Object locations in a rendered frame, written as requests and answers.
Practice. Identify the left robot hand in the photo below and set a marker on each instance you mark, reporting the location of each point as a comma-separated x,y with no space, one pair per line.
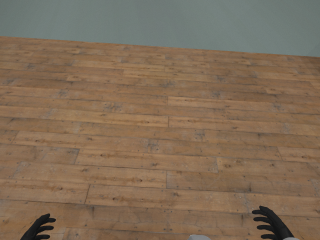
31,233

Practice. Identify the right robot hand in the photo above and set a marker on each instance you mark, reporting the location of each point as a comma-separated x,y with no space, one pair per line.
276,226

